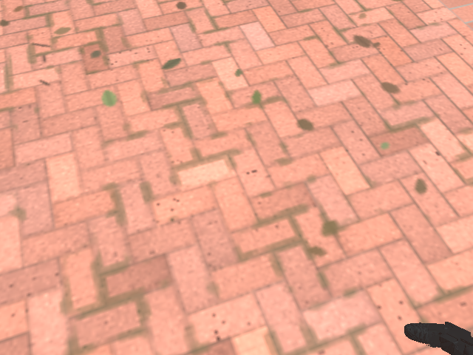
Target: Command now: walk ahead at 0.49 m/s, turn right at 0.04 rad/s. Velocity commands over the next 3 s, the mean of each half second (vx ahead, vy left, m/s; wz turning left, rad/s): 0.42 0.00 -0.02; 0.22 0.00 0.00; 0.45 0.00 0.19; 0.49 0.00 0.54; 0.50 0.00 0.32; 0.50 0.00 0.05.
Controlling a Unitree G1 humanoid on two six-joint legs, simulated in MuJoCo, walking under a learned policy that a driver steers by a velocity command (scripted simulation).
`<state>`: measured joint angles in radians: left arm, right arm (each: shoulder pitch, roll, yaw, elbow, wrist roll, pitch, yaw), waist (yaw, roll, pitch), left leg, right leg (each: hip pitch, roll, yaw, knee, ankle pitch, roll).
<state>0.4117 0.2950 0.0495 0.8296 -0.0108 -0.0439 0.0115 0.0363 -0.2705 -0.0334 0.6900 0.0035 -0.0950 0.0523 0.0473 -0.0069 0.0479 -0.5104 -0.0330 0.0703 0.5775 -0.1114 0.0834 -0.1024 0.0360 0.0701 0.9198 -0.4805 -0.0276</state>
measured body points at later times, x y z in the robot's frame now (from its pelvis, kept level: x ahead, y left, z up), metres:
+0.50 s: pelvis +0.27 -0.05 +0.01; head +0.31 -0.06 +0.46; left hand +0.48 +0.19 -0.07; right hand +0.31 -0.33 -0.13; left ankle +0.12 +0.09 -0.67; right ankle +0.39 -0.15 -0.72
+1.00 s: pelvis +0.39 -0.05 +0.03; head +0.40 -0.04 +0.48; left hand +0.54 +0.21 -0.08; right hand +0.40 -0.33 -0.09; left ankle +0.35 +0.08 -0.72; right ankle +0.42 -0.18 -0.68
